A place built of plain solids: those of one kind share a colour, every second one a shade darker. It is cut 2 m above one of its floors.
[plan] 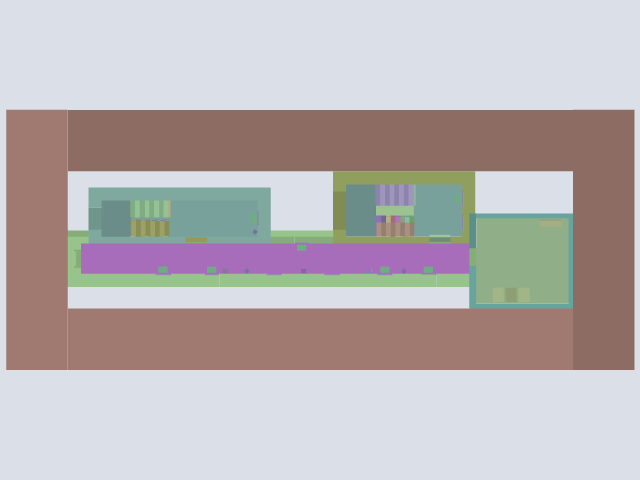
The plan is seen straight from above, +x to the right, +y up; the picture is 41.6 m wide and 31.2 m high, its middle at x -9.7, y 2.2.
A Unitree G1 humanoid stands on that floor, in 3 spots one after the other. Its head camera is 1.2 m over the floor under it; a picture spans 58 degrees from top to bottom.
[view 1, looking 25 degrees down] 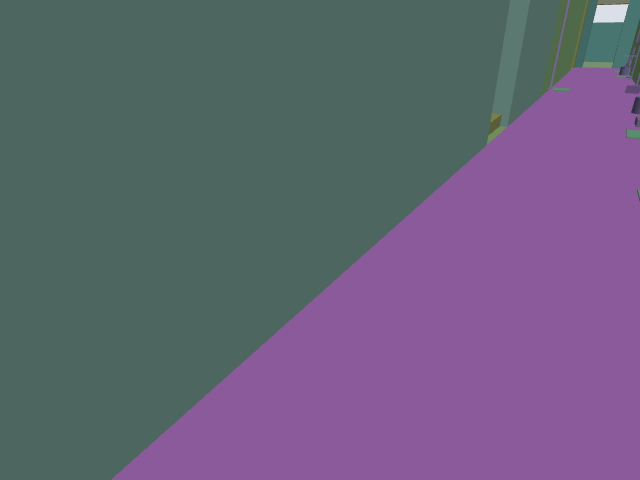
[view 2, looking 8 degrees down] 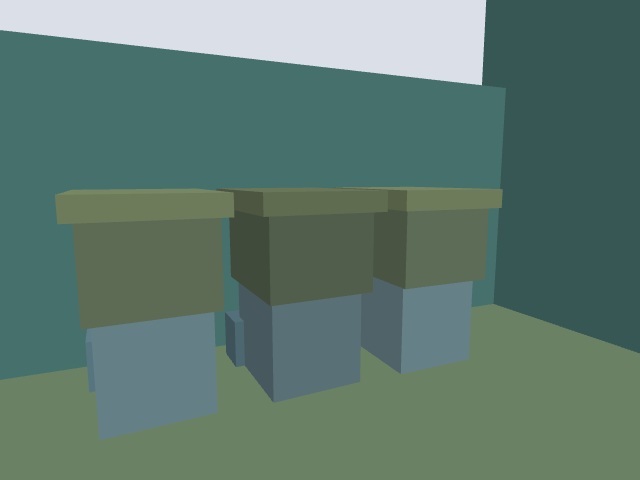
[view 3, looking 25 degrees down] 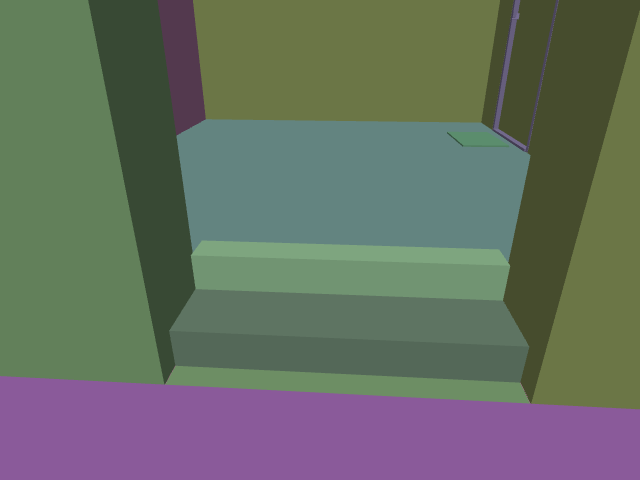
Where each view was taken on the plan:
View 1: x -24.09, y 0.98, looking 31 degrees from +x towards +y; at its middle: wall_hall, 2.12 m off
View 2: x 3.65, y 1.09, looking -114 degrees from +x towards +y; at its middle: yard_bin_high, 2.27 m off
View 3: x -1.90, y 0.75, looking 94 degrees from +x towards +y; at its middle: floor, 2.03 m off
